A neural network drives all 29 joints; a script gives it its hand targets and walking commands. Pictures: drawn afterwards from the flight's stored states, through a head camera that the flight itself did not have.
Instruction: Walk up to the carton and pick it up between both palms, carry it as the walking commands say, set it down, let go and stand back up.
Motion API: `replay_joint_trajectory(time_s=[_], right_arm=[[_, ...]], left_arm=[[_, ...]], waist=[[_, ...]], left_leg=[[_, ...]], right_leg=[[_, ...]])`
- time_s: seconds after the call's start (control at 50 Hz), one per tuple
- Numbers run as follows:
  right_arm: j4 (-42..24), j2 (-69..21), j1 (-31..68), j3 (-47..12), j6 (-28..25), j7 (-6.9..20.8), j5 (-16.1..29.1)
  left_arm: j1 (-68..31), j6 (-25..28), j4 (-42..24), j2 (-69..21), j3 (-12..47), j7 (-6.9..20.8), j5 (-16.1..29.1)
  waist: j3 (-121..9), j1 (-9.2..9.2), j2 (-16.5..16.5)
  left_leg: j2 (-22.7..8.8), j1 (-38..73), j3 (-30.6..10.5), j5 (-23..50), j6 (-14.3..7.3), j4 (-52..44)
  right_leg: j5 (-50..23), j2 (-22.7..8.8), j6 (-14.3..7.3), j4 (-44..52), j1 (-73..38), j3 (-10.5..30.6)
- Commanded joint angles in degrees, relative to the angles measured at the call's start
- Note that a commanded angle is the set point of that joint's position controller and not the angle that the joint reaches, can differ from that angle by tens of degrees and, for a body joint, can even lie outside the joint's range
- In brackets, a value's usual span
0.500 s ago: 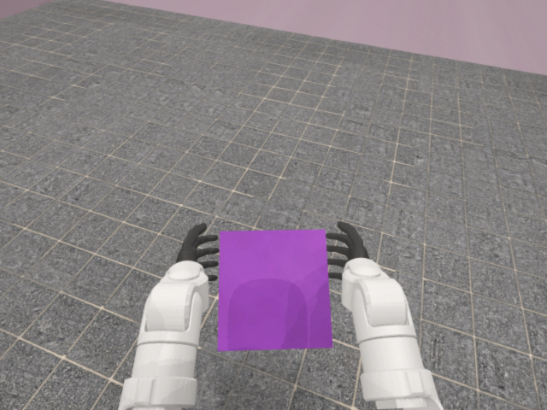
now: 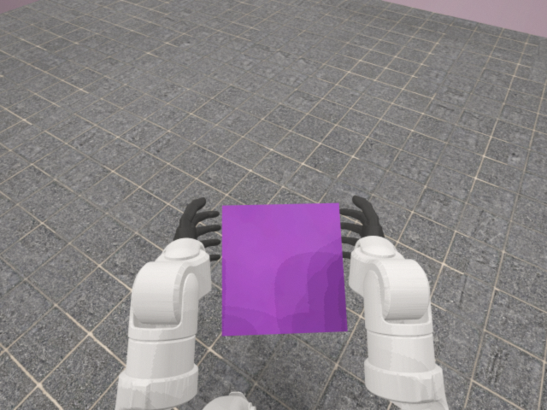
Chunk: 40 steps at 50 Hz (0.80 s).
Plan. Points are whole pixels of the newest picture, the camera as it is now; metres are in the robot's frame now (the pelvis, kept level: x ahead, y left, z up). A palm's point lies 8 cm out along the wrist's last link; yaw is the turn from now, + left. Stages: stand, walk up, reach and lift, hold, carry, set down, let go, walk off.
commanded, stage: carry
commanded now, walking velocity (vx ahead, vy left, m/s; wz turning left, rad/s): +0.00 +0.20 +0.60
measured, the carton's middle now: (279, 267) +0.33 +0.00 -0.01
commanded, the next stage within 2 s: none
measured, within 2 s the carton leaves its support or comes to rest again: neither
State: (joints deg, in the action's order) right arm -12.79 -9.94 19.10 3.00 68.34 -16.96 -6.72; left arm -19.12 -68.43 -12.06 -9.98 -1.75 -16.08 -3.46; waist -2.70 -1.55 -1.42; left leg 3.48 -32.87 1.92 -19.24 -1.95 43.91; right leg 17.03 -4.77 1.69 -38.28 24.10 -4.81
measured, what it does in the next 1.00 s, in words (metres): steps to the left, turning left: left foot, then right foot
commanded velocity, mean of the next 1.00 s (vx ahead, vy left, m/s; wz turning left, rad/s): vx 0.00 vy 0.20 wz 0.60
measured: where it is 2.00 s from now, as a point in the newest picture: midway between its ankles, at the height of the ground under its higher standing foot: outside the picture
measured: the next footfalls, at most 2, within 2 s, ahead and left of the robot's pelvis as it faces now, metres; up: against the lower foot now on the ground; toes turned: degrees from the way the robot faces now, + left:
left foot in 0.24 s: +0.03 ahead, +0.20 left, +0.00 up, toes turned +17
right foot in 0.58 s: +0.01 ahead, +0.04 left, +0.00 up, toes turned +14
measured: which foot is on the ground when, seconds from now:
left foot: up 0.00-0.22, down 0.24-0.58, up 0.60-0.88, down 0.90-1.00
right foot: down 0.00-0.24, up 0.26-0.56, down 0.58-0.90, up 0.92-1.00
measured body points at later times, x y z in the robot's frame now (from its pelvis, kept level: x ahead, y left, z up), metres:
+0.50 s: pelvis -0.05 +0.12 +0.00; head +0.00 +0.13 +0.45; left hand +0.22 +0.34 +0.08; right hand +0.30 +0.11 +0.08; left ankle -0.01 +0.19 -0.72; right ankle -0.02 +0.01 -0.69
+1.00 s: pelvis -0.13 +0.26 +0.00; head -0.12 +0.28 +0.45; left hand +0.05 +0.55 +0.07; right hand +0.20 +0.35 +0.09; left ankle -0.16 +0.37 -0.72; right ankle -0.07 +0.09 -0.67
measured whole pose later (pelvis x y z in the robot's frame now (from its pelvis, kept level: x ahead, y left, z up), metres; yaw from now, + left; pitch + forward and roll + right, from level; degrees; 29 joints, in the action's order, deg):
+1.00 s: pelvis -0.13 +0.26 +0.00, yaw +34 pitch +3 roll +1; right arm -7.9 -11.3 23.0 2.3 67.5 -16.1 -5.9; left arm -19.0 -67.3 -11.9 -9.9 -5.2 -16.3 -6.6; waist -0.9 0.3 3.2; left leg -0.5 -25.9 5.7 -15.7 -2.0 38.7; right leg 35.6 -12.6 8.6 -59.5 27.0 -3.5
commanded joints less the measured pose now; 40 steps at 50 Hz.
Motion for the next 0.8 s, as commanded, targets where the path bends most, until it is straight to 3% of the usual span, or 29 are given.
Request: replay_joint_trajectory(time_s=[0.0, 0.02, 0.04, 0.06, 0.08, 0.16, 0.18, 0.2, 0.22, 0.24, 0.26, 0.28, 0.32, 0.36, 0.42, 0.48, 0.52, 0.54, 0.56, 0.58, 0.6, 0.62, 0.64, 0.66, 0.7, 0.78], right_arm=[[-9.4, -61.0, 22.3, -28.7, -1.7, 12.9, 19.8], [-8.8, -61.9, 22.0, -29.3, -1.7, 13.1, 20.6], [-7.9, -62.5, 21.3, -29.6, -1.6, 13.3, 21.1], [-7.4, -63.2, 20.8, -30.1, -1.6, 13.5, 21.6], [-7.8, -63.1, 21.5, -30.3, -1.7, 13.5, 22.1], [-5.8, -61.7, 19.9, -29.7, -0.9, 12.9, 21.3], [-4.9, -61.4, 19.1, -29.4, -0.5, 13.0, 21.1], [-3.5, -61.1, 18.1, -29.0, -0.2, 13.1, 20.9], [-2.5, -60.8, 17.6, -28.3, -0.1, 13.2, 20.5], [-2.3, -59.0, 17.5, -26.9, -0.5, 13.2, 19.3], [-0.7, -59.8, 15.3, -25.6, -0.7, 13.3, 18.8], [-0.7, -61.5, 15.6, -25.2, -0.8, 13.5, 18.8], [-2.6, -62.0, 16.6, -24.2, -2.2, 13.6, 18.3], [-5.1, -61.7, 16.7, -23.4, -3.7, 13.2, 17.8], [-6.4, -60.2, 14.6, -24.3, -4.4, 12.7, 16.9], [-7.4, -59.1, 14.5, -26.1, -4.0, 12.5, 17.2], [-7.8, -59.1, 15.3, -27.5, -3.5, 12.6, 17.9], [-7.4, -59.3, 15.6, -28.3, -3.1, 12.6, 18.2], [-6.8, -59.8, 15.7, -29.1, -2.7, 12.5, 18.3], [-6.6, -60.3, 15.4, -29.7, -2.2, 12.8, 18.2], [-8.7, -59.9, 19.0, -30.0, -2.0, 13.0, 18.7], [-9.1, -61.1, 20.7, -30.8, -2.3, 13.3, 20.1], [-8.1, -61.8, 20.7, -31.3, -2.3, 13.6, 21.1], [-7.2, -62.4, 20.7, -31.4, -2.4, 13.9, 21.4], [-7.1, -63.3, 21.4, -31.9, -2.4, 13.8, 22.2], [-5.0, -62.3, 19.6, -30.9, -1.8, 12.9, 21.1]], left_arm=[[-18.7, 2.2, -7.4, -61.3, 25.7, 12.6, 17.2], [-18.3, 2.5, -7.8, -60.8, 25.1, 12.5, 16.4], [-18.6, 2.8, -8.3, -60.2, 24.5, 12.6, 16.0], [-18.2, 3.0, -8.7, -59.6, 23.7, 12.6, 15.6], [-18.2, 3.2, -9.4, -58.7, 23.2, 12.5, 15.4], [-14.4, 2.6, -8.0, -56.8, 22.3, 11.7, 13.8], [-13.9, 2.4, -7.5, -56.4, 22.3, 11.4, 13.5], [-13.2, 2.1, -6.5, -55.9, 22.2, 11.3, 13.0], [-13.3, 1.9, -5.5, -55.6, 22.4, 11.4, 12.8], [-14.4, 1.7, -6.2, -56.0, 23.5, 11.5, 13.4], [-17.2, 1.4, -6.0, -57.0, 25.5, 11.8, 14.4], [-19.8, 1.7, -6.3, -58.8, 26.5, 12.0, 15.3], [-23.5, 2.5, -8.2, -60.9, 28.3, 13.0, 18.5], [-24.5, 3.2, -10.5, -61.4, 29.3, 13.3, 20.3], [-21.0, 3.6, -10.4, -60.8, 29.2, 13.1, 20.1], [-17.9, 3.6, -9.8, -59.6, 27.7, 12.9, 19.0], [-16.4, 3.4, -9.1, -59.4, 26.4, 12.9, 18.1], [-15.4, 3.3, -8.3, -59.4, 25.6, 13.0, 17.6], [-14.4, 3.1, -7.3, -59.3, 24.8, 13.1, 16.8], [-15.0, 3.2, -6.9, -58.4, 23.9, 13.1, 15.4], [-14.9, 3.3, -6.5, -58.9, 23.8, 13.1, 15.1], [-14.5, 3.2, -6.8, -59.6, 23.9, 13.1, 15.1], [-15.7, 3.5, -7.5, -59.2, 23.7, 13.0, 14.8], [-17.2, 3.7, -7.9, -58.9, 23.5, 13.1, 14.7], [-18.0, 4.0, -8.9, -57.6, 22.5, 13.2, 14.6], [-15.0, 3.3, -7.3, -55.6, 21.9, 12.4, 13.4]], waist=[[-18.5, 0.52, 14.0], [-19.0, 0.76, 9.9], [-19.4, 0.97, 9.7], [-19.3, 0.95, 11.2], [-19.4, 0.75, 13.2], [-19.9, -0.35, 18.6], [-20.3, 0.14, 18.6], [-20.9, 0.62, 16.3], [-20.2, 1.31, 9.7], [-19.9, 2.32, -6.8], [-20.4, 2.83, -17.0], [-21.9, 2.45, -13.7], [-23.5, 2.20, -9.1], [-24.7, 2.23, -8.7], [-25.7, 2.54, -6.5], [-26.1, 2.57, -5.1], [-26.0, 1.88, -4.1], [-26.2, 1.09, -3.0], [-26.2, 0.17, 0.1], [-24.3, 0.07, 19.8], [-19.3, 0.39, 23.7], [-18.0, 0.85, 11.9], [-18.6, 1.04, 5.7], [-18.2, 1.28, 5.7], [-16.5, 1.58, 10.8], [-17.1, 0.97, 17.4]], left_leg=[[-6.2, -10.4, -3.3, -11.8, 3.0, 22.1], [-7.3, -8.5, -3.0, -8.2, 3.3, 21.9], [-7.5, -7.2, -1.7, -4.4, 3.8, 18.9], [-6.8, -4.0, 0.3, -2.9, 4.4, 14.6], [-5.7, -0.7, 2.3, -3.4, 4.7, 10.1], [-2.3, 7.1, 8.0, -6.5, 4.8, -5.9], [-1.6, 10.0, 9.1, -3.0, 4.6, -12.9], [-1.0, 15.5, 9.0, 1.0, 4.1, -20.1], [-5.2, 21.5, 2.6, 7.4, 2.5, -23.1], [-16.3, 30.5, -13.9, 32.5, -3.0, -20.4], [-21.7, 35.0, -19.8, 53.0, -9.5, -16.5], [-20.5, 34.6, -16.1, 56.1, -10.4, -14.4], [-17.5, 35.0, -10.7, 56.2, -9.7, -12.3], [-15.5, 34.5, -9.4, 51.4, -10.1, -13.0], [-16.0, 31.8, -13.4, 41.0, -11.5, -15.7], [-16.3, 28.7, -17.9, 36.5, -12.0, -17.9], [-14.6, 24.0, -18.0, 33.0, -10.0, -18.4], [-12.9, 17.8, -16.3, 29.2, -7.7, -17.3], [-10.0, 8.5, -13.1, 21.6, -4.0, -13.9], [-1.6, -3.7, -4.4, 0.6, 1.6, 0.2], [-2.4, -11.8, -0.4, -12.3, 2.5, 18.1], [-5.3, -10.5, -4.7, -10.8, 2.6, 27.2], [-6.6, -9.0, -5.3, -7.4, 3.0, 28.5], [-7.2, -9.8, -4.0, -4.5, 3.5, 26.4], [-6.2, -6.7, 0.7, -3.1, 5.2, 18.8], [-3.6, 5.2, 7.7, -6.1, 5.2, 2.2]], right_leg=[[-34.6, -27.9, -12.3, 16.7, -21.2, 24.8], [-35.1, -24.6, -9.3, 14.4, -21.2, 17.8], [-35.6, -21.2, -6.9, 12.6, -22.8, 11.5], [-37.2, -18.4, -4.9, 10.9, -22.5, 5.9], [-36.8, -17.3, -3.7, 10.6, -21.3, 2.8], [-38.1, -18.1, -2.3, 8.2, -22.4, -1.4], [-36.9, -17.8, -0.9, 5.7, -22.8, -2.5], [-32.0, -16.4, 1.2, 1.7, -20.5, -3.6], [-20.4, -13.9, 3.7, -4.8, -13.8, -3.8], [7.8, -7.7, 6.9, -14.9, 3.3, -4.5], [23.2, -2.0, 7.6, -25.8, 13.8, -2.8], [22.9, -2.5, 6.5, -30.6, 13.6, 1.1], [19.1, -2.6, 5.3, -30.0, 14.7, 1.8], [15.1, -1.7, 4.9, -25.4, 12.3, 1.4], [13.2, 0.3, 3.9, -16.9, 7.9, 1.3], [12.4, 1.8, 2.9, -9.2, 2.5, 2.2], [10.0, 2.1, 1.7, -1.0, -4.9, 2.8], [6.4, 0.3, 0.7, 5.5, -13.1, 4.3], [1.0, -4.9, -0.9, 14.7, -23.9, 8.2], [-9.9, -23.3, -7.4, 20.9, -28.7, 27.5], [-30.1, -34.4, -14.2, 21.3, -24.8, 31.7], [-39.1, -29.6, -12.9, 17.1, -24.1, 25.2], [-38.2, -25.4, -9.7, 14.9, -23.9, 17.9], [-36.4, -22.5, -7.4, 14.1, -25.0, 12.6], [-39.6, -17.9, -4.1, 11.9, -24.2, 3.6], [-39.2, -16.7, -2.1, 10.6, -20.5, -3.8]])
